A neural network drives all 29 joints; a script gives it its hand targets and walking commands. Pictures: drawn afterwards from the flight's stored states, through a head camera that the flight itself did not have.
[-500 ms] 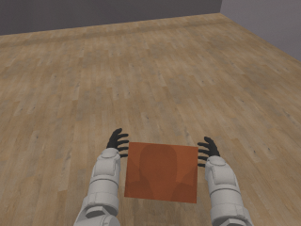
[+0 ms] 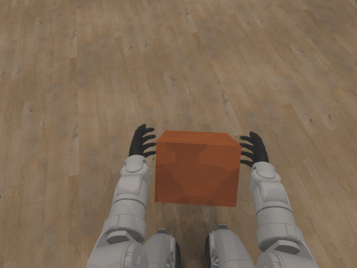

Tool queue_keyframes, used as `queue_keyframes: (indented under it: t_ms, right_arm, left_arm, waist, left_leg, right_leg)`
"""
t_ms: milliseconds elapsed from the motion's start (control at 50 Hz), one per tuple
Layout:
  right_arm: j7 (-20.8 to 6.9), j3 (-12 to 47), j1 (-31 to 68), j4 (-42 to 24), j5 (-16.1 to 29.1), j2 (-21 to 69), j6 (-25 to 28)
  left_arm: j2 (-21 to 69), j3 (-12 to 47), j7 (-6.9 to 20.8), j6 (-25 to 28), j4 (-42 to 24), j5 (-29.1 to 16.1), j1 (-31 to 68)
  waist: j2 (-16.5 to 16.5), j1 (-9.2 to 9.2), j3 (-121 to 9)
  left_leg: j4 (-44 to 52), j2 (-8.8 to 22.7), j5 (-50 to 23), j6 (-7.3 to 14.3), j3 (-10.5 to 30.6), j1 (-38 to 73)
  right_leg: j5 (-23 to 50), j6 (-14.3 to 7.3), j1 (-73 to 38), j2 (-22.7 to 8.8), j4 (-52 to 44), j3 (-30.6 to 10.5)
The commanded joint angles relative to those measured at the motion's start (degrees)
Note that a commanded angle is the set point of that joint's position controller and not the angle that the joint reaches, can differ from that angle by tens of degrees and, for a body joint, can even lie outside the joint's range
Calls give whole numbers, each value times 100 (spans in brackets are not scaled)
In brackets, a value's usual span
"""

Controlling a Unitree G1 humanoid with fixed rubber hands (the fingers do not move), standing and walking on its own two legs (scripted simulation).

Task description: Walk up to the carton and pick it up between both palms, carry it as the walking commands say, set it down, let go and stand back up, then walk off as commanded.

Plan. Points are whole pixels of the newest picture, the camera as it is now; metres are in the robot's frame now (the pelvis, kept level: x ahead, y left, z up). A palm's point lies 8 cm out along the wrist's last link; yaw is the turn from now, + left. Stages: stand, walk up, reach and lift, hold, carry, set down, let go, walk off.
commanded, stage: set down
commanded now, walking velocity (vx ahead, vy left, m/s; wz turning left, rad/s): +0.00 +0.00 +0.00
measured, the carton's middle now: (195, 162) +0.39 -0.03 -0.15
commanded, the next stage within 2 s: none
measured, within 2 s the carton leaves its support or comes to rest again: neither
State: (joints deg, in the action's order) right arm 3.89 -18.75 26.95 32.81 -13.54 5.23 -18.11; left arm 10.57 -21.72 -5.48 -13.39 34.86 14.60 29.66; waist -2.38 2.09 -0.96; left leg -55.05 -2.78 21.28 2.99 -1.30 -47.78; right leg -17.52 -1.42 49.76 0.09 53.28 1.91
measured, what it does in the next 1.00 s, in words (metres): lowers itself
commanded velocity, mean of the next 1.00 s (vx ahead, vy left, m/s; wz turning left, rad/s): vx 0.00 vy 0.00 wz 0.00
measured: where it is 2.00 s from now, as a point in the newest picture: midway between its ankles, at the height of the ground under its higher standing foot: outside the picture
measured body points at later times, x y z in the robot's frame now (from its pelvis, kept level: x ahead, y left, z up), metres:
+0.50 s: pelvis -0.01 -0.01 -0.08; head +0.14 -0.02 +0.35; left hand +0.40 +0.12 -0.12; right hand +0.38 -0.18 -0.13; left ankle +0.05 +0.09 -0.68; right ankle +0.08 -0.11 -0.68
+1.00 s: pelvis -0.03 -0.01 -0.16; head +0.17 -0.03 +0.24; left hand +0.42 +0.12 -0.21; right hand +0.41 -0.18 -0.23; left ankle +0.05 +0.09 -0.68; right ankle +0.08 -0.11 -0.68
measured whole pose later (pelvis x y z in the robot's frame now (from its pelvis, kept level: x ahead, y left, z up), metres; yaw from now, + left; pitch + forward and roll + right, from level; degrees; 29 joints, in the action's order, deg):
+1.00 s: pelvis -0.03 -0.01 -0.16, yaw +1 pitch +32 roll +0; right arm 8.7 -15.2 45.6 42.0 -4.8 -2.0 -16.0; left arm 4.5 -20.3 -11.7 -11.3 41.6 6.0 46.8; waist -2.2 1.3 -5.8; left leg -92.9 -4.7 30.8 1.4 -0.4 -93.8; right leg -26.7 -1.5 96.0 2.5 91.0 0.6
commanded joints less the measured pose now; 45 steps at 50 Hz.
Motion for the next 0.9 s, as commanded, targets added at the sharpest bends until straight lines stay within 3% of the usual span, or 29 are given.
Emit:
queue_keyframes:
  t_ms: [0,20,240,260,440,760,880]
  right_arm:
    - [-1682,3113,3847,-465,935,5362,530]
    - [-1701,3181,3920,-547,990,5376,549]
    - [-1710,3047,4189,-364,1038,5218,522]
    - [-1706,3095,4262,-392,1068,5215,526]
    - [-1613,2992,4662,-259,1220,5131,546]
    - [-1299,3189,5493,-370,1591,4933,635]
    - [-1220,3046,5776,-107,1574,4815,618]
  left_arm:
    - [5404,3222,1563,123,315,-713,3090]
    - [5429,3247,1531,128,299,-707,3043]
    - [5416,3329,1402,98,369,-884,3479]
    - [5409,3283,1383,102,381,-884,3439]
    - [5338,3291,1255,129,587,-1005,3893]
    - [5024,3299,1119,238,524,-1284,4681]
    - [4896,3111,1081,211,673,-1269,5012]
  waist:
    - [266,66,-4263]
    - [274,-1,-4419]
    - [155,152,-4868]
    - [173,75,-4951]
    - [223,244,-5282]
    - [320,139,-6012]
    - [296,57,-5995]
  left_leg:
    - [596,-246,-1060,-93,966,693]
    - [519,-256,-1106,-101,970,667]
    - [-260,-366,-761,-189,898,-251]
    - [-328,-377,-758,-185,894,-294]
    - [-1008,-463,-553,-193,800,-885]
    - [-2163,-669,-373,-164,533,-2356]
    - [-2496,-696,-81,-180,441,-2854]
  right_leg:
    - [1205,-49,-1874,467,-134,-760]
    - [1244,-43,-1809,490,-35,-748]
    - [926,-30,-740,605,734,-688]
    - [893,-26,-689,596,807,-696]
    - [657,51,128,672,1350,-635]
    - [722,157,426,771,2284,-667]
    - [351,150,728,796,2579,-654]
